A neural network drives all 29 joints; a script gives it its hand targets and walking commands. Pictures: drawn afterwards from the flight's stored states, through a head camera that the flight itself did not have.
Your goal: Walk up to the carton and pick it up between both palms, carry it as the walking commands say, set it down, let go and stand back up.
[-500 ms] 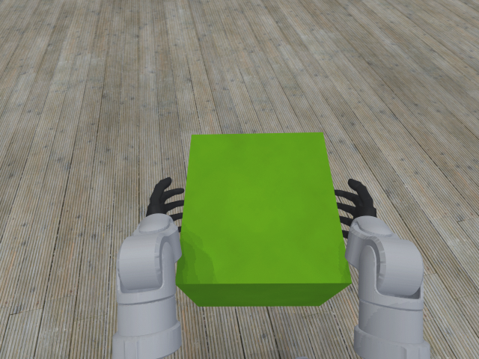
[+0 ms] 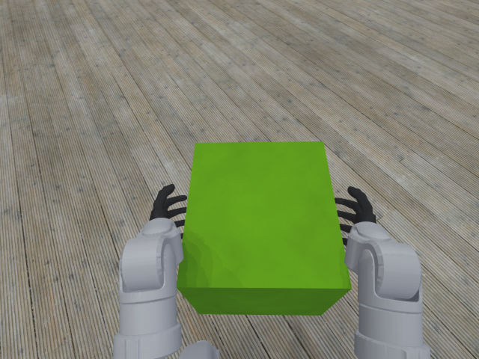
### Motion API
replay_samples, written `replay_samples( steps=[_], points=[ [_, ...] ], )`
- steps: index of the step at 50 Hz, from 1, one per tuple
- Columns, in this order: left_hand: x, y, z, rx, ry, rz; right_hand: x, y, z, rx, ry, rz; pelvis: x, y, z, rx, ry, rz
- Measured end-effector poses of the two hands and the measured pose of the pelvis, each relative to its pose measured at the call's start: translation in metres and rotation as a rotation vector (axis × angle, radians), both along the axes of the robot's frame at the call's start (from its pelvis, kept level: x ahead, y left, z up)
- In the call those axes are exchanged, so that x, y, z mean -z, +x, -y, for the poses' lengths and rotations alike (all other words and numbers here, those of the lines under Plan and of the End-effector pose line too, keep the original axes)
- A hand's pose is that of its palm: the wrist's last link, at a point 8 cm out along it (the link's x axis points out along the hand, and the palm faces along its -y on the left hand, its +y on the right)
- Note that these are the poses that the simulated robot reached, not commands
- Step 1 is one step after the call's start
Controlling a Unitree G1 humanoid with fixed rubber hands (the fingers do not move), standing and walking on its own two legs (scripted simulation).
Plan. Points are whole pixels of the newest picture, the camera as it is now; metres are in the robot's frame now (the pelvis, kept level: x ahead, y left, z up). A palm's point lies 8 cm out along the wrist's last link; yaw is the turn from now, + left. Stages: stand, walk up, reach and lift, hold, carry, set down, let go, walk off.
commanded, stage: carry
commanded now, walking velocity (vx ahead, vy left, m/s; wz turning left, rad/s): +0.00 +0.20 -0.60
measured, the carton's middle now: (259, 230) +0.33 +0.00 -0.01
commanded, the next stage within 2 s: none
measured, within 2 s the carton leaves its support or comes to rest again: neither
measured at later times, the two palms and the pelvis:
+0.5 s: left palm (121, 251) +0.25 +0.19 +0.09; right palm (341, 281) +0.21 -0.11 +0.09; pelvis -0.05 +0.08 +0.00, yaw -8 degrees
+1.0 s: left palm (118, 266) +0.24 +0.20 +0.08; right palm (338, 290) +0.20 -0.10 +0.08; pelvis -0.07 +0.08 +0.00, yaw -8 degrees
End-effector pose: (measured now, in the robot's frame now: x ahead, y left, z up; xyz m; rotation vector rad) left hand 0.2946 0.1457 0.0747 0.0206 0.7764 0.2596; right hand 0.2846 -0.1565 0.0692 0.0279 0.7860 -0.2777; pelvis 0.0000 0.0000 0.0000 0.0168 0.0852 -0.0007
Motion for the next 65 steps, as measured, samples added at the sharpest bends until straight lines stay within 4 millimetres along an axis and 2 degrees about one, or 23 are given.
replay_samples(
  steps=[4, 8, 12, 16, 22, 27, 32, 43, 65],
  points=[
    [-0.002, 0.000, -0.013, 0.044, -0.021, 0.039, -0.009, -0.011, -0.014, 0.048, -0.017, 0.039, 0.003, -0.010, -0.026, 0.045, 0.006, -0.007],
    [0.007, -0.005, -0.036, 0.058, -0.061, 0.061, -0.011, -0.022, -0.037, 0.060, -0.058, 0.061, 0.012, -0.018, -0.051, 0.075, -0.005, -0.001],
    [0.009, -0.023, -0.053, 0.043, -0.061, 0.008, -0.010, -0.035, -0.054, 0.035, -0.069, 0.006, 0.004, -0.026, -0.065, 0.097, -0.036, 0.009],
    [-0.004, -0.031, -0.061, 0.033, -0.044, 0.023, -0.017, -0.042, -0.061, 0.029, -0.049, 0.021, 0.000, -0.034, -0.073, 0.106, -0.049, 0.002],
    [-0.018, -0.037, -0.053, 0.069, -0.004, 0.060, -0.017, -0.059, -0.054, 0.061, -0.013, 0.059, 0.001, -0.047, -0.077, 0.133, -0.044, 0.007],
    [-0.017, -0.046, -0.045, 0.127, -0.009, 0.042, -0.019, -0.084, -0.049, 0.116, -0.021, 0.040, 0.000, -0.055, -0.082, 0.139, -0.033, 0.028],
    [-0.013, -0.053, -0.044, 0.145, -0.019, 0.042, -0.022, -0.093, -0.048, 0.131, -0.034, 0.040, 0.000, -0.062, -0.083, 0.144, -0.030, 0.035],
    [-0.006, -0.062, -0.054, 0.116, -0.011, 0.043, -0.016, -0.090, -0.056, 0.083, -0.046, 0.039, -0.001, -0.070, -0.083, 0.145, -0.034, 0.036],
    [0.000, -0.051, -0.048, 0.163, -0.013, 0.078, -0.008, -0.081, -0.046, 0.059, -0.037, 0.076, -0.002, -0.061, -0.079, 0.141, -0.028, 0.035]
  ],
)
